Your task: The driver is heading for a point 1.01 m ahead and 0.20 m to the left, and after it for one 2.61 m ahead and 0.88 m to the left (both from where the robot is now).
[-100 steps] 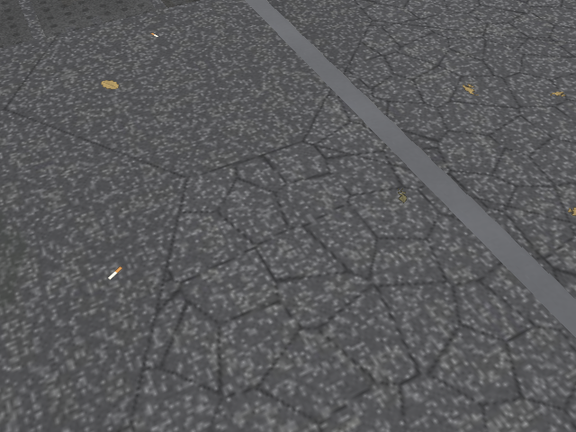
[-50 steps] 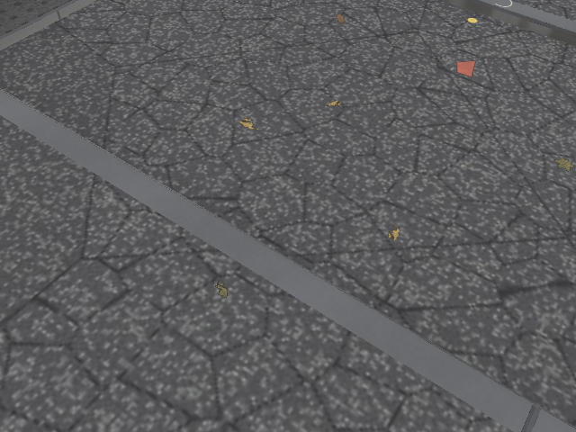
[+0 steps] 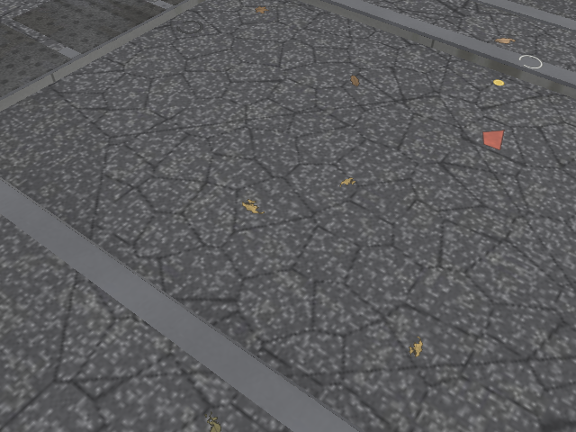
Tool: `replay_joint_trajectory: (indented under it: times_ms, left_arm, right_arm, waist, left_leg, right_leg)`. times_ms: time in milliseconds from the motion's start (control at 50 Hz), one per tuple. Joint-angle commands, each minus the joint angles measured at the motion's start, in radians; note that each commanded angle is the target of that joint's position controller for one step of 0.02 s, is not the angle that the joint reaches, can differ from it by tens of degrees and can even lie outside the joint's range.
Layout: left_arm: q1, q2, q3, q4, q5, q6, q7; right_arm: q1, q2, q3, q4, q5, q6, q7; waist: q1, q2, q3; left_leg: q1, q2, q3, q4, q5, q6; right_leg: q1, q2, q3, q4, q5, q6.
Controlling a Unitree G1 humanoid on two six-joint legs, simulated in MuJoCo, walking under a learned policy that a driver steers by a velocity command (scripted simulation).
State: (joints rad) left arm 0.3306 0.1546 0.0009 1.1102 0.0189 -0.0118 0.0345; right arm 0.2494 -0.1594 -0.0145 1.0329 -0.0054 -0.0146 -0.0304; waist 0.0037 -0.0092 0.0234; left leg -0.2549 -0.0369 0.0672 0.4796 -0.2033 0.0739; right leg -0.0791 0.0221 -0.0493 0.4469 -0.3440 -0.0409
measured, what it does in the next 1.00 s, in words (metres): walks ahead: left foot, then right foot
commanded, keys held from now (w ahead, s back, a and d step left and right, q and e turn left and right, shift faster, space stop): w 1.00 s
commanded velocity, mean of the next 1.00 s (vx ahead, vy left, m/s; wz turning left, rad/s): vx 0.42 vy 0.00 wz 0.00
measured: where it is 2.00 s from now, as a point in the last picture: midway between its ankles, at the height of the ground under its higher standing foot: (264, 283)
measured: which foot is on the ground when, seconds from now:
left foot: down 0.00-0.14, up 0.16-0.36, down 0.38-0.94, up 0.96-1.00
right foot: down 0.00-0.40, up 0.42-0.92, down 0.94-1.00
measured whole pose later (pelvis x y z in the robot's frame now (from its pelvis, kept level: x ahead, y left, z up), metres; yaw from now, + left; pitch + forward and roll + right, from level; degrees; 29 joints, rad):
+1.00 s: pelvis +0.42 +0.03 -0.01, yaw +0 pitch +0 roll +0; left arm 0.07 0.20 0.06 0.91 0.03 -0.08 -0.02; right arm 0.41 -0.19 -0.04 1.06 0.00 -0.08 -0.01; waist -0.03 0.02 0.08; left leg -0.16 -0.03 0.02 1.01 -0.41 0.08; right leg -0.39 0.04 -0.11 0.55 -0.17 -0.11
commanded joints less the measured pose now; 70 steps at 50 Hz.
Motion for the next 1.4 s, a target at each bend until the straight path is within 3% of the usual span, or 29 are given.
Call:
replay_joint_trajectory:
  times_ms: [20, 80, 120, 160, 200, 240, 300, 360, 380, 400, 420, 440, 460, 480, 520, 580, 720, 800, 880, 920, 940, 960, 980, 1000, 1060, 1160, 1240, 1320, 1400]
  left_arm:
    - [0.089, 0.074, 0.016, -0.005, 0.005, -0.006, -0.004]
    - [0.114, 0.066, 0.017, -0.015, 0.006, -0.027, -0.011]
    - [0.17, 0.09, 0.026, -0.007, -0.001, -0.044, -0.011]
    - [0.263, 0.17, 0.053, 0.029, -0.008, -0.054, -0.003]
    - [0.294, 0.159, 0.059, 0.041, 0.01, -0.059, 0.0]
    - [0.29, 0.154, 0.06, 0.045, 0.023, -0.06, 0.0]
    - [0.174, 0.157, 0.06, 0.013, 0.01, -0.066, -0.006]
    - [0.104, 0.179, 0.059, 0.001, -0.005, -0.077, -0.016]
    - [0.12, 0.177, 0.056, 0.006, -0.003, -0.081, -0.019]
    - [0.125, 0.129, 0.041, -0.017, 0.004, -0.082, -0.025]
    - [0.168, 0.056, 0.033, -0.049, -0.009, -0.082, -0.035]
    - [0.092, 0.104, 0.046, -0.078, 0.005, -0.073, -0.041]
    - [0.026, 0.123, 0.051, -0.101, 0.009, -0.07, -0.05]
    - [0.015, 0.103, 0.048, -0.101, 0.008, -0.07, -0.051]
    - [0.074, 0.079, 0.048, -0.084, 0.02, -0.052, -0.055]
    - [0.013, 0.089, 0.055, -0.113, 0.014, -0.03, -0.06]
    - [-0.322, 0.074, 0.05, -0.237, 0.005, -0.029, -0.077]
    - [-0.396, 0.077, 0.048, -0.268, 0.0, -0.034, -0.076]
    - [-0.326, 0.118, 0.066, -0.26, 0.005, -0.054, -0.065]
    - [-0.072, 0.145, 0.086, -0.176, 0.009, -0.069, -0.049]
    - [0.099, 0.214, 0.107, -0.139, 0.032, -0.079, -0.038]
    - [0.189, 0.308, 0.132, -0.131, 0.041, -0.077, -0.037]
    - [0.1, 0.246, 0.118, -0.144, 0.012, -0.062, -0.045]
    - [-0.007, 0.213, 0.105, -0.164, 0.003, -0.065, -0.049]
    - [-0.069, 0.109, 0.073, -0.145, -0.001, -0.089, -0.044]
    - [0.013, 0.16, 0.075, -0.115, -0.003, -0.119, -0.036]
    - [0.03, 0.156, 0.065, -0.115, -0.005, -0.117, -0.036]
    - [0.1, 0.163, 0.064, -0.088, 0.003, -0.12, -0.022]
    - [0.12, 0.171, 0.064, -0.073, 0.009, -0.103, -0.002]
  right_arm:
    - [0.061, -0.124, -0.036, -0.014, -0.001, 0.003, 0.009]
    - [0.058, -0.112, -0.039, -0.026, 0.0, -0.013, 0.021]
    - [-0.009, -0.103, -0.04, -0.058, 0.0, -0.029, 0.029]
    - [-0.113, -0.072, -0.034, -0.111, -0.011, -0.051, 0.038]
    - [-0.16, -0.109, -0.047, -0.138, -0.022, -0.064, 0.037]
    - [-0.166, -0.113, -0.053, -0.153, -0.011, -0.066, 0.045]
    - [-0.17, -0.091, -0.05, -0.18, -0.005, -0.058, 0.065]
    - [0.1, -0.099, -0.073, -0.09, -0.005, -0.044, 0.057]
    - [0.243, -0.143, -0.094, -0.041, -0.013, -0.043, 0.045]
    - [0.402, -0.238, -0.117, -0.019, -0.034, -0.047, 0.03]
    - [0.395, -0.291, -0.111, -0.025, -0.035, -0.045, 0.032]
    - [0.232, -0.268, -0.102, -0.046, -0.014, -0.037, 0.03]
    - [0.107, -0.213, -0.086, -0.084, -0.008, -0.041, 0.034]
    - [0.058, -0.181, -0.073, -0.09, -0.006, -0.052, 0.041]
    - [0.053, -0.127, -0.052, -0.076, -0.008, -0.069, 0.037]
    - [0.141, -0.13, -0.045, -0.038, -0.01, -0.083, 0.028]
    - [0.242, -0.12, -0.033, -0.013, -0.004, -0.089, 0.024]
    - [0.281, -0.124, -0.033, 0.007, -0.01, -0.093, 0.021]
    - [0.246, -0.151, -0.042, 0.013, -0.024, -0.089, 0.01]
    - [0.22, -0.165, -0.045, 0.015, -0.022, -0.082, 0.01]
    - [0.208, -0.143, -0.037, -0.011, -0.013, -0.083, 0.013]
    - [0.335, -0.037, -0.015, -0.03, 0.035, -0.082, 0.031]
    - [0.262, -0.148, -0.044, -0.022, 0.013, -0.086, 0.023]
    - [0.156, -0.159, -0.05, -0.061, 0.011, -0.092, 0.023]
    - [0.114, -0.104, -0.047, -0.064, -0.021, -0.061, 0.035]
    - [0.013, -0.088, -0.047, -0.109, -0.027, -0.01, 0.057]
    - [-0.156, -0.071, -0.029, -0.17, -0.018, -0.019, 0.071]
    - [-0.231, -0.1, -0.033, -0.197, -0.021, -0.028, 0.077]
    - [-0.305, -0.105, -0.034, -0.225, -0.033, -0.034, 0.078]
  waist:
    - [-0.005, 0.017, 0.128]
    - [0.009, 0.015, 0.155]
    - [0.047, -0.036, 0.132]
    - [0.086, -0.172, 0.175]
    - [0.1, -0.108, 0.201]
    - [0.084, -0.075, 0.172]
    - [0.027, -0.094, 0.157]
    - [-0.11, -0.062, 0.059]
    - [-0.168, -0.007, -0.009]
    - [-0.227, 0.147, -0.107]
    - [-0.16, 0.279, -0.16]
    - [-0.086, 0.155, -0.03]
    - [-0.052, 0.06, 0.061]
    - [-0.024, 0.019, 0.088]
    - [0.028, 0.05, 0.061]
    - [0.033, 0.062, 0.074]
    - [-0.035, 0.051, 0.117]
    - [-0.057, 0.075, 0.106]
    - [-0.007, 0.075, 0.063]
    - [0.097, 0.057, -0.057]
    - [0.16, -0.001, -0.161]
    - [0.121, -0.238, -0.324]
    - [0.099, -0.085, -0.278]
    - [0.07, -0.05, -0.127]
    - [-0.015, -0.007, 0.002]
    - [-0.035, -0.032, 0.052]
    - [0.001, -0.05, 0.073]
    - [0.027, -0.048, 0.071]
    - [0.041, -0.035, 0.107]
  left_leg:
    - [-0.035, 0.127, -0.224, -0.141, -0.443, 0.081]
    - [-0.086, 0.159, -0.301, -0.15, -0.453, 0.108]
    - [-0.181, 0.108, -0.238, -0.069, -0.356, 0.089]
    - [-0.412, -0.002, -0.013, 0.186, -0.194, 0.035]
    - [-0.554, 0.051, -0.004, 0.296, -0.248, 0.025]
    - [-0.589, 0.081, -0.027, 0.358, -0.246, 0.014]
    - [-0.36, 0.054, 0.011, 0.255, -0.1, 0.007]
    - [0.192, -0.05, 0.085, 0.13, 0.014, 0.033]
    - [0.363, -0.034, 0.055, 0.101, -0.033, 0.054]
    - [0.497, 0.212, -0.257, -0.022, -0.297, 0.103]
    - [0.473, 0.441, -0.803, -0.308, -0.452, 0.206]
    - [0.319, 0.423, -0.798, -0.345, -0.579, 0.202]
    - [0.193, 0.399, -0.65, -0.325, -0.499, 0.181]
    - [0.107, 0.343, -0.517, -0.334, -0.326, 0.155]
    - [0.039, 0.27, -0.353, -0.342, -0.122, 0.119]
    - [0.058, 0.245, -0.26, -0.364, 0.016, 0.13]
    - [0.162, 0.207, -0.148, -0.398, 0.205, 0.12]
    - [0.225, 0.215, -0.11, -0.355, 0.369, 0.116]
    - [0.346, 0.252, -0.084, -0.184, 0.729, 0.103]
    - [0.304, 0.212, -0.051, 0.127, 0.851, 0.081]
    - [0.114, 0.174, -0.027, 0.403, 0.589, 0.063]
    - [-0.276, -0.01, 0.029, 0.834, -0.108, 0.005]
    - [-0.383, -0.008, -0.103, 0.915, -0.259, 0.027]
    - [-0.419, 0.048, -0.123, 0.878, -0.159, 0.032]
    - [-0.295, 0.122, -0.126, 0.699, -0.083, 0.012]
    - [-0.34, 0.132, -0.101, 0.533, 0.049, -0.014]
    - [-0.298, 0.111, -0.029, 0.274, 0.229, -0.012]
    - [-0.369, 0.125, -0.035, 0.199, 0.347, 0.028]
    - [-0.386, 0.095, 0.005, 0.044, 0.285, 0.06]
  right_leg:
    - [-0.178, -0.062, 0.099, -0.067, -0.265, -0.084]
    - [-0.169, -0.074, 0.141, -0.057, -0.244, -0.113]
    - [-0.037, -0.12, 0.231, -0.141, -0.234, -0.146]
    - [0.167, -0.296, 0.441, -0.282, -0.163, -0.212]
    - [0.271, -0.381, 0.452, -0.249, 0.161, -0.243]
    - [0.315, -0.365, 0.387, -0.235, 0.277, -0.226]
    - [0.12, -0.273, 0.244, -0.262, 0.292, -0.161]
    - [-0.165, -0.187, 0.089, -0.04, 0.601, -0.091]
    - [-0.239, -0.14, 0.033, 0.172, 0.635, -0.067]
    - [-0.377, -0.07, -0.024, 0.527, 0.354, -0.031]
    - [-0.525, 0.07, 0.043, 0.816, -0.211, -0.028]
    - [-0.58, -0.014, 0.124, 0.881, -0.123, -0.057]
    - [-0.585, -0.067, 0.104, 0.854, -0.009, -0.068]
    - [-0.538, -0.098, 0.1, 0.795, 0.054, -0.069]
    - [-0.432, -0.123, 0.089, 0.711, 0.085, -0.05]
    - [-0.478, -0.125, 0.057, 0.633, 0.145, -0.028]
    - [-0.576, -0.103, -0.002, 0.271, 0.361, 0.016]
    - [-0.498, -0.065, -0.039, 0.175, 0.379, 0.0]
    - [-0.394, -0.021, -0.044, 0.119, 0.231, -0.068]
    - [-0.105, 0.034, -0.066, 0.02, 0.21, -0.112]
    - [0.146, -0.128, 0.115, -0.015, 0.14, -0.167]
    - [0.478, -0.43, 0.616, -0.082, 0.033, -0.341]
    - [0.401, -0.41, 0.7, -0.169, 0.047, -0.311]
    - [0.259, -0.372, 0.517, -0.189, 0.121, -0.278]
    - [-0.016, -0.266, 0.264, -0.263, 0.322, -0.186]
    - [-0.057, -0.234, 0.098, -0.348, 0.41, -0.162]
    - [-0.06, -0.193, -0.034, -0.363, 0.473, -0.127]
    - [0.132, -0.246, -0.072, -0.29, 0.536, -0.117]
    - [0.271, -0.249, -0.116, -0.188, 0.672, -0.088]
